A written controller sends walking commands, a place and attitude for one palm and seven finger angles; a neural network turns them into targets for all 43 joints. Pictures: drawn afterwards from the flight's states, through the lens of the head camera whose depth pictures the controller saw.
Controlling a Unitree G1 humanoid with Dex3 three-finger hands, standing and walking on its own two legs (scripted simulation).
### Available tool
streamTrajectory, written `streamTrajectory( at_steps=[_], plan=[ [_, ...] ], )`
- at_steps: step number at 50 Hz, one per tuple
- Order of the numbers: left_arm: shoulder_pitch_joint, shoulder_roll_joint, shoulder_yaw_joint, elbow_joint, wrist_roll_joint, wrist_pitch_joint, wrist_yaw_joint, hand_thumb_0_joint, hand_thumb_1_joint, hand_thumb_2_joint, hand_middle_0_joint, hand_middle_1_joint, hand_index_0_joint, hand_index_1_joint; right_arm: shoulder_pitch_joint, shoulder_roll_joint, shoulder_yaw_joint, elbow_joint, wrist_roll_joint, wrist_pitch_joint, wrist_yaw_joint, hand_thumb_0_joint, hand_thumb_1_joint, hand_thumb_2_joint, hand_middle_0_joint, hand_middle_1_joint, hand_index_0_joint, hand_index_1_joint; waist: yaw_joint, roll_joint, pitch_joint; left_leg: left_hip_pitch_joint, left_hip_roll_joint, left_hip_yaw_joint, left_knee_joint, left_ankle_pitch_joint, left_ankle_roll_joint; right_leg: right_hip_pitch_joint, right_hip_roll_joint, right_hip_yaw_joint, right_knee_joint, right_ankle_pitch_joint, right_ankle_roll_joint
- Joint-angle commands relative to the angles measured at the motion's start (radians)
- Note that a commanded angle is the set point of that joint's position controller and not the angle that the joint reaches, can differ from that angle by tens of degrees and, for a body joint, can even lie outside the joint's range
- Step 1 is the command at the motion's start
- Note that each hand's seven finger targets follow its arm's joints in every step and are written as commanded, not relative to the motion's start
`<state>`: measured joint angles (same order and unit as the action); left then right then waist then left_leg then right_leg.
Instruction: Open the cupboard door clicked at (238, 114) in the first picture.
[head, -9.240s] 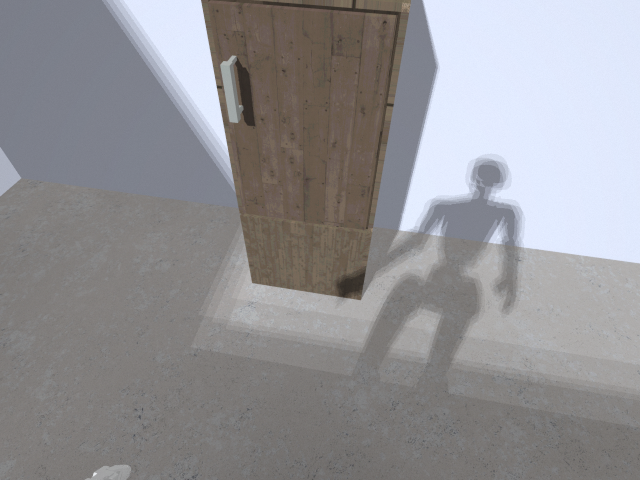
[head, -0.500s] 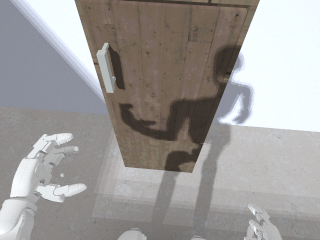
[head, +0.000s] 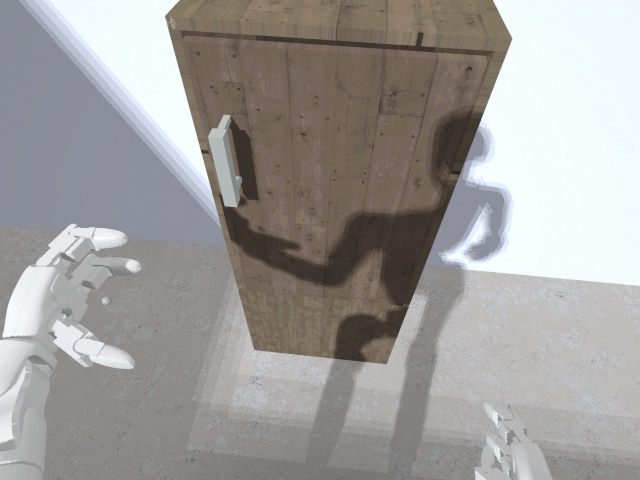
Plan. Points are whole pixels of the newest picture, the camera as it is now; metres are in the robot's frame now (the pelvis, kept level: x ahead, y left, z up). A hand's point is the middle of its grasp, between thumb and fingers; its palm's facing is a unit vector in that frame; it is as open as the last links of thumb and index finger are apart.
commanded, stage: raise the hand with hooked fingers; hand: left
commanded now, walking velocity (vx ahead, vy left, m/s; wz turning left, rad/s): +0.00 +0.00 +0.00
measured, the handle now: (229, 162) +0.54 +0.19 +0.08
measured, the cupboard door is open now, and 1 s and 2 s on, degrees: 0 0 0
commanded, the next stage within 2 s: move the hooked fingers beside the handle in 0.60 s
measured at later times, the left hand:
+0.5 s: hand (119, 284) +0.29 +0.26 +0.10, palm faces +0.03 -1.00 -0.03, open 14.0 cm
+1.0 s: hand (138, 259) +0.33 +0.25 +0.10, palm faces +0.00 -1.00 -0.02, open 14.0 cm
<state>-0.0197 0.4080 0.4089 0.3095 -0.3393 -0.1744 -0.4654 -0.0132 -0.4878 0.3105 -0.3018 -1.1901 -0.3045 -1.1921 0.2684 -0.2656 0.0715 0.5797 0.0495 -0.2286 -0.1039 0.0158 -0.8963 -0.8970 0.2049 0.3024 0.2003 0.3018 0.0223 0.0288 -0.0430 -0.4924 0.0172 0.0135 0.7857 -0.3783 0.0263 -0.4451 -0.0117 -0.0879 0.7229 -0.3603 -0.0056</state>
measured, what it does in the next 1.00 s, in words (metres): stands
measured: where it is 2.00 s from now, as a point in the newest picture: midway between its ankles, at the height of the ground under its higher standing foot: outside the picture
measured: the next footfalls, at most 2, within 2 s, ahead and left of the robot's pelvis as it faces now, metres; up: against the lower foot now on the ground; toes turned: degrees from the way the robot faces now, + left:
none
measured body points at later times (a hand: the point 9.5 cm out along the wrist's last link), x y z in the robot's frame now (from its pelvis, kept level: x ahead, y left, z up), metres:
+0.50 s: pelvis +0.00 -0.01 +0.01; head +0.02 -0.01 +0.46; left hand +0.29 +0.31 +0.11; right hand +0.15 -0.26 -0.07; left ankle +0.01 +0.10 -0.71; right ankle +0.01 -0.12 -0.71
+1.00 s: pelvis -0.01 -0.01 +0.00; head +0.03 -0.01 +0.45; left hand +0.32 +0.30 +0.11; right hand +0.14 -0.27 -0.08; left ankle +0.01 +0.10 -0.71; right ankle +0.01 -0.12 -0.71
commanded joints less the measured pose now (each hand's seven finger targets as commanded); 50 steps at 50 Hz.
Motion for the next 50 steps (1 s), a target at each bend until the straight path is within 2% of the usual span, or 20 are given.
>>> streamTrajectory(
  at_steps=[1,5,7,8,12,13,19,22,23,27,30,35,36,40,41,43,46,47,48,50],
  plan=[
    [-0.273,0.264,0.094,-0.152,-0.03,-0.051,-0.024,0.0,-0.5,0.3,-0.3,-1.2,-0.3,-1.2,-0.047,-0.146,-0.067,-0.128,0.007,-0.053,-0.019,0.0,-0.9,-0.9,0.2,0.3,0.2,0.3,-0.021,0.083,-0.2,0.164,-0.008,-0.062,-0.165,0.225,-0.013,0.05,0.038,0.025,-0.104,0.185,-0.027],
    [-0.32,0.301,0.108,-0.09,-0.033,-0.002,-0.058,0.0,-0.5,0.3,-0.3,-1.2,-0.3,-1.2,-0.046,-0.156,-0.069,-0.125,0.013,-0.045,-0.025,0.0,-0.9,-0.9,0.2,0.3,0.2,0.3,-0.02,0.062,-0.189,0.152,-0.014,-0.051,-0.175,0.229,-0.006,0.081,0.03,0.035,-0.129,0.207,-0.025],
    [-0.287,0.278,0.095,-0.047,-0.034,0.013,-0.066,0.0,-0.5,0.3,-0.3,-1.2,-0.3,-1.2,-0.043,-0.156,-0.069,-0.133,0.013,-0.042,-0.022,0.0,-0.9,-0.9,0.2,0.3,0.2,0.3,-0.016,0.038,-0.179,0.141,-0.017,-0.049,-0.178,0.219,-0.005,0.073,0.03,0.034,-0.134,0.198,-0.023],
    [-0.276,0.281,0.103,-0.049,-0.04,0.01,-0.071,0.0,-0.5,0.3,-0.3,-1.2,-0.3,-1.2,-0.042,-0.155,-0.071,-0.137,0.011,-0.043,-0.019,0.0,-0.9,-0.9,0.2,0.3,0.2,0.3,-0.01,0.01,-0.19,0.142,-0.018,-0.046,-0.172,0.238,-0.003,0.094,0.031,0.039,-0.133,0.219,-0.025],
    [-0.263,0.292,0.125,-0.096,-0.043,-0.026,-0.06,0.0,-0.5,0.3,-0.3,-1.2,-0.3,-1.2,-0.041,-0.154,-0.078,-0.147,0.006,-0.044,-0.006,0.0,-0.9,-0.9,0.2,0.3,0.2,0.3,-0.002,0.032,-0.239,0.155,-0.02,-0.033,-0.164,0.272,-0.002,0.111,0.028,0.046,-0.123,0.26,-0.022],
    [-0.273,0.306,0.134,-0.109,-0.045,-0.036,-0.055,0.0,-0.5,0.3,-0.3,-1.2,-0.3,-1.2,-0.036,-0.155,-0.077,-0.145,0.002,-0.044,-0.003,0.0,-0.9,-0.9,0.2,0.3,0.2,0.3,0.0,0.008,-0.239,0.152,-0.02,-0.035,-0.159,0.279,-0.002,0.122,0.032,0.051,-0.12,0.269,-0.024],
    [-0.315,0.311,0.14,-0.153,-0.03,-0.072,-0.026,0.0,-0.5,0.3,-0.3,-1.2,-0.3,-1.2,-0.036,-0.147,-0.08,-0.136,0.003,-0.042,-0.005,0.0,-0.9,-0.9,0.2,0.3,0.2,0.3,-0.011,0.098,-0.236,0.175,-0.021,-0.025,-0.163,0.277,0.001,0.113,0.028,0.059,-0.125,0.272,-0.023],
    [-0.309,0.292,0.12,-0.125,-0.022,-0.069,-0.027,0.0,-0.5,0.3,-0.3,-1.2,-0.3,-1.2,-0.038,-0.148,-0.079,-0.127,0.005,-0.042,-0.012,0.0,-0.9,-0.9,0.2,0.3,0.2,0.3,-0.018,0.089,-0.207,0.166,-0.02,-0.025,-0.171,0.249,0.0,0.1,0.026,0.056,-0.135,0.244,-0.02],
    [-0.306,0.301,0.128,-0.117,-0.028,-0.066,-0.028,0.0,-0.5,0.3,-0.3,-1.2,-0.3,-1.2,-0.033,-0.15,-0.079,-0.127,0.004,-0.04,-0.013,0.0,-0.9,-0.9,0.2,0.3,0.2,0.3,-0.017,0.046,-0.204,0.161,-0.019,-0.027,-0.17,0.254,0.003,0.11,0.028,0.057,-0.135,0.253,-0.02],
    [-0.305,0.286,0.114,-0.097,-0.031,-0.057,-0.044,0.0,-0.5,0.3,-0.3,-1.2,-0.3,-1.2,-0.044,-0.148,-0.078,-0.129,0.008,-0.039,-0.018,0.0,-0.9,-0.9,0.2,0.3,0.2,0.3,-0.016,0.064,-0.208,0.165,-0.021,-0.026,-0.175,0.246,0.001,0.105,0.025,0.056,-0.139,0.25,-0.018],
    [-0.299,0.275,0.11,-0.062,-0.042,-0.051,-0.052,0.0,-0.5,0.3,-0.3,-1.2,-0.3,-1.2,-0.045,-0.15,-0.077,-0.128,0.01,-0.037,-0.018,0.0,-0.9,-0.9,0.2,0.3,0.2,0.3,-0.019,0.011,-0.191,0.149,-0.021,-0.026,-0.176,0.225,0.002,0.101,0.026,0.059,-0.147,0.235,-0.015],
    [-0.309,0.286,0.117,-0.077,-0.035,-0.065,-0.049,0.0,-0.5,0.3,-0.3,-1.2,-0.3,-1.2,-0.047,-0.149,-0.077,-0.131,0.008,-0.039,-0.016,0.0,-0.9,-0.9,0.2,0.3,0.2,0.3,-0.012,0.024,-0.217,0.159,-0.022,-0.029,-0.178,0.243,0.001,0.113,0.025,0.056,-0.137,0.247,-0.017],
    [-0.339,0.269,0.095,-0.098,-0.031,-0.07,-0.046,0.0,-0.5,0.3,-0.3,-1.2,-0.3,-1.2,-0.05,-0.147,-0.077,-0.13,0.009,-0.041,-0.017,0.0,-0.9,-0.9,0.2,0.3,0.2,0.3,-0.019,0.058,-0.219,0.174,-0.022,-0.026,-0.175,0.245,0.001,0.098,0.025,0.056,-0.136,0.248,-0.017],
    [-0.491,0.295,0.087,-0.006,-0.015,-0.076,-0.033,0.0,-0.5,0.3,-0.3,-1.2,-0.3,-1.2,-0.038,-0.155,-0.073,-0.101,0.011,-0.032,-0.028,0.0,-0.9,-0.9,0.2,0.3,0.2,0.3,-0.053,0.02,-0.149,0.133,-0.021,-0.034,-0.178,0.148,0.001,0.04,0.024,0.063,-0.155,0.139,-0.013],
    [-0.509,0.282,0.069,0.015,-0.009,-0.076,-0.035,0.0,-0.5,0.3,-0.3,-1.2,-0.3,-1.2,-0.036,-0.156,-0.072,-0.1,0.01,-0.032,-0.03,0.0,-0.9,-0.9,0.2,0.3,0.2,0.3,-0.056,0.019,-0.157,0.131,-0.023,-0.033,-0.178,0.131,0.002,0.035,0.022,0.067,-0.157,0.118,-0.013],
    [-0.567,0.32,0.08,0.037,0.004,-0.084,-0.03,0.0,-0.5,0.3,-0.3,-1.2,-0.3,-1.2,-0.03,-0.16,-0.071,-0.091,0.008,-0.029,-0.034,0.0,-0.9,-0.9,0.2,0.3,0.2,0.3,-0.054,0.034,-0.174,0.131,-0.022,-0.036,-0.173,0.127,0.002,0.043,0.02,0.074,-0.153,0.104,-0.016],
    [-0.601,0.341,0.085,0.066,0.022,-0.097,-0.029,0.0,-0.5,0.3,-0.3,-1.2,-0.3,-1.2,-0.019,-0.159,-0.074,-0.088,0.009,-0.026,-0.034,0.0,-0.9,-0.9,0.2,0.3,0.2,0.3,-0.05,0.068,-0.248,0.153,-0.022,-0.037,-0.166,0.159,0.003,0.062,0.019,0.072,-0.139,0.139,-0.018],
    [-0.616,0.327,0.068,0.078,0.024,-0.099,-0.031,0.0,-0.5,0.3,-0.3,-1.2,-0.3,-1.2,-0.018,-0.157,-0.071,-0.087,0.008,-0.025,-0.034,0.0,-0.9,-0.9,0.2,0.3,0.2,0.3,-0.053,0.083,-0.254,0.154,-0.024,-0.035,-0.163,0.162,0.002,0.058,0.018,0.073,-0.137,0.147,-0.019],
    [-0.637,0.346,0.079,0.118,0.021,-0.098,-0.031,0.0,-0.5,0.3,-0.3,-1.2,-0.3,-1.2,-0.009,-0.161,-0.069,-0.08,0.006,-0.019,-0.033,0.0,-0.9,-0.9,0.2,0.3,0.2,0.3,-0.056,0.044,-0.241,0.136,-0.021,-0.04,-0.159,0.157,0.002,0.06,0.022,0.073,-0.134,0.145,-0.02],
    [-0.634,0.35,0.087,0.16,0.022,-0.1,-0.036,0.0,-0.5,0.3,-0.3,-1.2,-0.3,-1.2,-0.002,-0.163,-0.071,-0.08,0.006,-0.013,-0.029,0.0,-0.9,-0.9,0.2,0.3,0.2,0.3,-0.048,0.051,-0.254,0.123,-0.022,-0.038,-0.157,0.176,0.001,0.068,0.02,0.072,-0.125,0.174,-0.02]
  ],
)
